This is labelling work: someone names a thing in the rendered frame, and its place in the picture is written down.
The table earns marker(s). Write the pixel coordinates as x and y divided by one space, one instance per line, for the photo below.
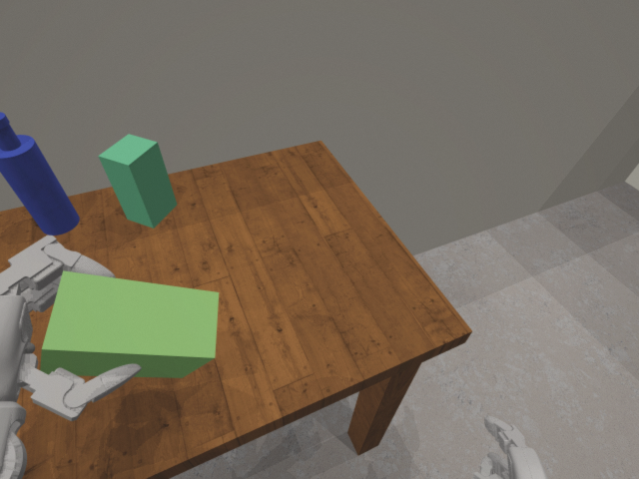
318 300

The robot left hand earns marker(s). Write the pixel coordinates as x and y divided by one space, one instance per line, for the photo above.
31 283

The robot right hand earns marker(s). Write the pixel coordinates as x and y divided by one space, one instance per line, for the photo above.
522 462

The left robot forearm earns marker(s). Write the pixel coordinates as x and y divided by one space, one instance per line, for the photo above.
13 455

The sponge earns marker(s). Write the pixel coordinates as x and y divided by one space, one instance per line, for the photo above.
99 323

